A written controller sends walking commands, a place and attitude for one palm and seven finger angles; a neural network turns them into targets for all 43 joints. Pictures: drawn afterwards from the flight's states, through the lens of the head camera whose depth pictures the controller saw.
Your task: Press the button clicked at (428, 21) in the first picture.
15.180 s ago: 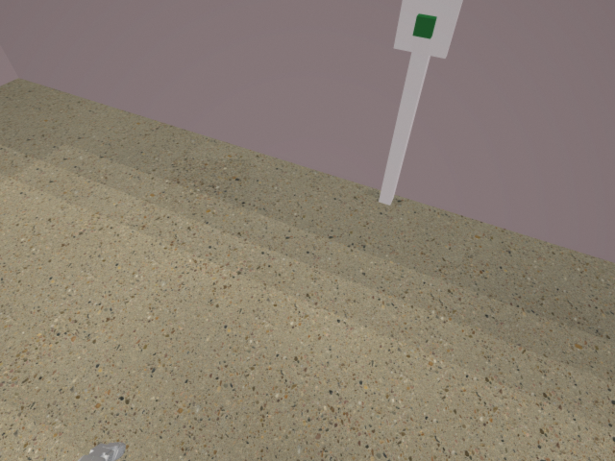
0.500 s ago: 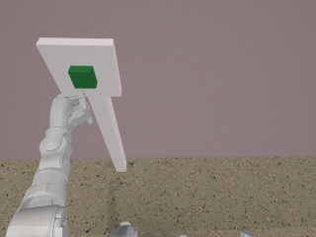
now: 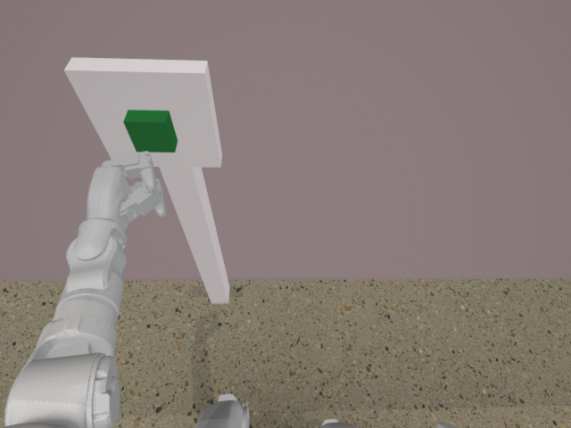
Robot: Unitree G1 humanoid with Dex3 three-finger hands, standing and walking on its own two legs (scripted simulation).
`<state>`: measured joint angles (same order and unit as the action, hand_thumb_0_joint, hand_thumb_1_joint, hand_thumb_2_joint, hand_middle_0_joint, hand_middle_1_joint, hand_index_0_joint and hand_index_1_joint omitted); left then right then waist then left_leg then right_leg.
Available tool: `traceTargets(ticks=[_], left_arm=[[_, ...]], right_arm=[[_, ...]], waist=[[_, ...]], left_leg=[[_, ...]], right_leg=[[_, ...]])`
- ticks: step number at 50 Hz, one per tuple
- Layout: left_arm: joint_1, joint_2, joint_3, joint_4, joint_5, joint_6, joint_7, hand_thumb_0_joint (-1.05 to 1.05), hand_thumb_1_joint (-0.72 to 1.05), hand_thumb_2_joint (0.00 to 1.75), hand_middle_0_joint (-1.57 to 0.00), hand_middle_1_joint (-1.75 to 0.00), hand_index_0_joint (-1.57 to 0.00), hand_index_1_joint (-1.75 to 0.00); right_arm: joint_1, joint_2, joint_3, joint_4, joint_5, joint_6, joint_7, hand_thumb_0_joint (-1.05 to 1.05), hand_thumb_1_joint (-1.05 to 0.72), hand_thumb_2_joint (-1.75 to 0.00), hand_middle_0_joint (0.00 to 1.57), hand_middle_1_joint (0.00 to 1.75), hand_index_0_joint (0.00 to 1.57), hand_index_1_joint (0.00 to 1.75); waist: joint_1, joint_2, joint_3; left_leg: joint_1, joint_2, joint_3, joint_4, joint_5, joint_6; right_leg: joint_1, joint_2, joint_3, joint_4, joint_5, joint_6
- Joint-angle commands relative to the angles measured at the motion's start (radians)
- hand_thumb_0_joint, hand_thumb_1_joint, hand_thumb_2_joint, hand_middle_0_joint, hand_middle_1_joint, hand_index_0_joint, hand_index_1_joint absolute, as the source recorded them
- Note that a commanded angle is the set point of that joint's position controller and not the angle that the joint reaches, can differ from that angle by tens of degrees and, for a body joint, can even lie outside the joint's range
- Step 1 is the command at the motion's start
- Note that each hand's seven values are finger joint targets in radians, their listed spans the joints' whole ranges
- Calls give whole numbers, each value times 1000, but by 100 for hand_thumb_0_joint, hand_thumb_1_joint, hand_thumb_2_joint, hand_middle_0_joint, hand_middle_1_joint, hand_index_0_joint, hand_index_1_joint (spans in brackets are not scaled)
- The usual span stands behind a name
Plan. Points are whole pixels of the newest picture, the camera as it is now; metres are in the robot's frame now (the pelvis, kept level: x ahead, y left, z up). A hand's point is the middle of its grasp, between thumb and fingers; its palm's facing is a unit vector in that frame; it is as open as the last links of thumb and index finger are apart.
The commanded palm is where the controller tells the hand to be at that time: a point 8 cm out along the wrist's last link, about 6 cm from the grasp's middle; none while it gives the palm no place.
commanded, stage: aim a knuckle at the button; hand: left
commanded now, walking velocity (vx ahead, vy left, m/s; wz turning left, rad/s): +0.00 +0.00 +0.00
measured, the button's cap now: (152, 130) +0.52 +0.20 +0.11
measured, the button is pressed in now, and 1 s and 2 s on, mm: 0 0 3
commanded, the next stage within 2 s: press the button with the knuckle in 1.18 s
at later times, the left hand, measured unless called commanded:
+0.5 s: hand (159, 194) +0.42 +0.18 +0.08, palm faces +0.00 -1.00 -0.02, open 3.1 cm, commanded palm +0.39 +0.22 +0.08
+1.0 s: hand (166, 195) +0.42 +0.17 +0.07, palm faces -0.01 -1.00 +0.01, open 3.1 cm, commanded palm +0.40 +0.22 +0.08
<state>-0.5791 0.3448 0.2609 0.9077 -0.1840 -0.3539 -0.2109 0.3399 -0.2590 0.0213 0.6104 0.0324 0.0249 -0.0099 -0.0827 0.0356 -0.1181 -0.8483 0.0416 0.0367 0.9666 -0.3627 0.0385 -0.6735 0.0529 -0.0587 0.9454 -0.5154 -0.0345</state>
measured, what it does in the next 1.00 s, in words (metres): stands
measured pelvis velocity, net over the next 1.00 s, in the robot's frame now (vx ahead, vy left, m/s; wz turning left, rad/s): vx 0.01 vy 0.00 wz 0.00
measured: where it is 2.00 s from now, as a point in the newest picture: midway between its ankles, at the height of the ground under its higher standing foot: outside the picture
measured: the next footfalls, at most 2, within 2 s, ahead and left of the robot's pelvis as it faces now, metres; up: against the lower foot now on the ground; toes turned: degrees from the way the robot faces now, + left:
none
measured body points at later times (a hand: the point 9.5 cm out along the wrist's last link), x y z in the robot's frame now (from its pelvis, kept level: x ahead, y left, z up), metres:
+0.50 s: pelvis +0.00 +0.00 +0.00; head +0.06 +0.00 +0.45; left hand +0.42 +0.23 +0.08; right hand +0.08 -0.26 -0.11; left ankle +0.06 +0.10 -0.68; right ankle -0.03 -0.10 -0.68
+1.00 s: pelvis +0.01 +0.00 +0.00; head +0.07 +0.00 +0.45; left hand +0.42 +0.22 +0.07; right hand +0.08 -0.26 -0.12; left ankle +0.06 +0.10 -0.68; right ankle -0.03 -0.10 -0.68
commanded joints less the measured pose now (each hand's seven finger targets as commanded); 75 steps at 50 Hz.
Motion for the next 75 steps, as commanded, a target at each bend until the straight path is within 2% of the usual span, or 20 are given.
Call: traceTargets(ticks=[1,3,9,13,18,21,26,28,31,33,36,38,45,51,54,61,64,66,70,75], left_arm=[[-415,67,-56,-304,-33,-108,-13,0,90,90,-130,-150,-130,-150],[-405,60,-64,-305,-28,-110,4,0,90,90,-130,-150,-130,-150],[-332,167,43,-260,12,-85,77,0,90,90,-130,-150,-130,-150],[-368,212,74,-287,24,-98,92,0,90,90,-130,-150,-130,-150],[-340,176,38,-287,2,-109,43,0,90,90,-130,-150,-130,-150],[-303,84,-34,-242,-17,-80,1,0,90,90,-130,-150,-130,-150],[-345,78,-46,-283,-36,-71,-10,0,90,90,-130,-150,-130,-150],[-357,99,-23,-282,-32,-79,9,0,90,90,-130,-150,-130,-150],[-430,204,49,-319,-12,-115,46,0,90,90,-130,-150,-130,-150],[-434,181,34,-322,2,-131,61,0,90,90,-130,-150,-130,-150],[-417,235,71,-289,13,-130,62,0,90,90,-130,-150,-130,-150],[-395,176,25,-270,11,-114,48,0,90,90,-130,-150,-130,-150],[-292,103,-13,-189,-37,-41,-15,0,90,90,-130,-150,-130,-150],[-394,169,30,-265,-16,-99,18,0,90,90,-130,-150,-130,-150],[-448,158,13,-342,-2,-139,41,0,90,90,-130,-150,-130,-150],[-405,195,40,-221,9,-90,43,0,90,90,-130,-150,-130,-150],[-347,134,9,-238,-6,-67,32,0,90,90,-130,-150,-130,-150],[-353,113,-7,-198,-11,-56,27,0,90,90,-130,-150,-130,-150],[-432,139,9,-180,-2,-70,37,0,90,90,-130,-150,-130,-150],[-495,205,61,-193,18,-117,57,0,90,90,-130,-150,-130,-150]], right_arm=[[43,-151,-70,-97,-1,-39,-9,0,-90,-90,20,30,20,30],[46,-156,-73,-87,-1,-42,-8,0,-90,-90,20,30,20,30],[58,-162,-71,-80,-11,-33,-6,0,-90,-90,20,30,20,30],[45,-155,-63,-94,-14,-26,-5,0,-90,-90,20,30,20,30],[39,-153,-62,-99,-6,-28,-8,0,-90,-90,20,30,20,30],[45,-152,-67,-100,0,-29,-7,0,-90,-90,20,30,20,30],[44,-159,-71,-97,1,-31,-8,0,-90,-90,20,30,20,30],[37,-158,-70,-88,-1,-33,-9,0,-90,-90,20,30,20,30],[39,-162,-67,-78,-7,-35,-14,0,-90,-90,20,30,20,30],[29,-150,-64,-79,-8,-39,-14,0,-90,-90,20,30,20,30],[35,-158,-62,-76,-10,-36,-18,0,-90,-90,20,30,20,30],[29,-151,-60,-83,-6,-36,-15,0,-90,-90,20,30,20,30],[44,-160,-65,-101,2,-26,-11,0,-90,-90,20,30,20,30],[48,-158,-67,-91,-6,-27,-11,0,-90,-90,20,30,20,30],[42,-151,-68,-83,-8,-36,-9,0,-90,-90,20,30,20,30],[57,-164,-65,-70,-8,-28,-17,0,-90,-90,20,30,20,30],[55,-159,-69,-85,-5,-27,-10,0,-90,-90,20,30,20,30],[62,-160,-67,-85,-6,-25,-8,0,-90,-90,20,30,20,30],[65,-161,-68,-76,-7,-19,-7,0,-90,-90,20,30,20,30],[74,-158,-67,-63,-17,-20,-6,0,-90,-90,20,30,20,30]], waist=[[-24,58,-367],[-28,49,-364],[8,-7,-351],[14,24,-358],[3,25,-359],[-19,9,-321],[-16,11,-326],[-15,6,-318],[-5,21,-344],[-8,40,-367],[-1,28,-382],[-3,69,-381],[-7,-46,-309],[-12,-5,-312],[-11,89,-389],[-13,32,-366],[0,30,-390],[-20,-19,-344],[-26,-17,-301],[-19,20,-376]], left_leg=[[501,-15,-98,-76,235,-2],[514,-11,-106,-80,227,-4],[445,-18,-93,-90,230,-2],[426,-24,-78,-87,226,-1],[437,-24,-74,-83,242,0],[442,-25,-74,-82,240,3],[444,-25,-85,-83,220,4],[444,-22,-88,-81,211,3],[419,-25,-91,-69,202,3],[448,-24,-89,-71,205,2],[426,-24,-85,-69,205,2],[453,-24,-83,-76,212,-3],[391,-29,-71,-84,216,7],[382,-26,-79,-65,198,8],[481,-20,-93,-64,229,-1],[434,-20,-93,-76,214,-1],[477,-20,-88,-78,277,-2],[439,-21,-87,-75,263,3],[403,-23,-87,-73,218,3],[423,-23,-86,-52,259,2]], right_leg=[[-110,16,33,-148,315,9],[-131,18,27,-147,297,11],[-73,11,34,-142,325,15],[-38,9,48,-141,344,17],[-23,13,52,-148,382,17],[-52,14,46,-162,379,18],[-71,10,41,-160,343,15],[-88,8,39,-160,329,17],[-63,5,54,-144,322,15],[-71,5,55,-144,319,18],[-41,7,61,-140,327,18],[-56,9,53,-144,332,17],[-35,11,46,-169,376,23],[-67,7,55,-146,336,20],[-97,10,50,-136,324,14],[-66,12,46,-144,324,15],[-59,14,36,-145,379,14],[-64,16,36,-150,381,17],[-89,13,41,-151,341,19],[-73,10,54,-129,376,19]])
